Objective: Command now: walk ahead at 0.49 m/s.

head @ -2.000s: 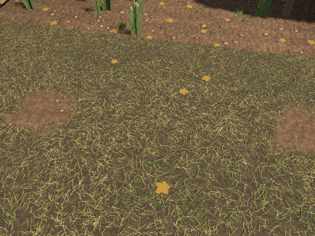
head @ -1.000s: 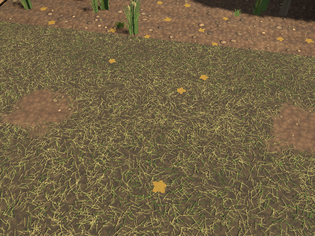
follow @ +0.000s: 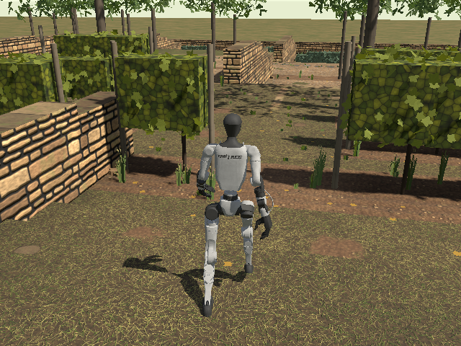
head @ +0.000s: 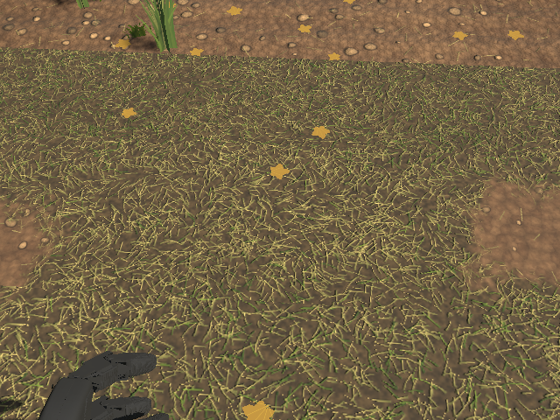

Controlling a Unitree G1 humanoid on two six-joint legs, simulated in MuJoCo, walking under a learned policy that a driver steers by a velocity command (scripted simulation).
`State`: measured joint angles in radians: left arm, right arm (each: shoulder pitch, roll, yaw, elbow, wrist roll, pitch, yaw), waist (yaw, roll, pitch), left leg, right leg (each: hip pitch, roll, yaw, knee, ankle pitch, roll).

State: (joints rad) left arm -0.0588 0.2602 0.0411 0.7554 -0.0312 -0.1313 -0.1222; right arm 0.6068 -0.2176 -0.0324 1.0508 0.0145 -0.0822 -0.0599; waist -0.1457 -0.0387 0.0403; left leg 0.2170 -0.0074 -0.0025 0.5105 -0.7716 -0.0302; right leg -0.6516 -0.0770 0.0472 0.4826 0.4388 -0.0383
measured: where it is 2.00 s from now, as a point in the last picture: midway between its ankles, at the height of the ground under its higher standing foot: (301, 210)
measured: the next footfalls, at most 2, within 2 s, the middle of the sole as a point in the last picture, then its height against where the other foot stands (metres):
right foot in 0.06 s outside the picture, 0.16 m lower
left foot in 0.58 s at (244, 389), level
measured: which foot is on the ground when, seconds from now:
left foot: down 0.00-0.06, up 0.08-0.56, down 0.58-1.00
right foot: up 0.00-0.04, down 0.06-0.60, up 0.62-1.00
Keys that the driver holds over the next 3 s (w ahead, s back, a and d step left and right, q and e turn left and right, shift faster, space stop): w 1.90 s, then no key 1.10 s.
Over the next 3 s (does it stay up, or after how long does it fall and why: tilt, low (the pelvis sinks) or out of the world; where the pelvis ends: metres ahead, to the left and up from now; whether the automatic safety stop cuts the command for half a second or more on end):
stays up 1.28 -0.22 -0.24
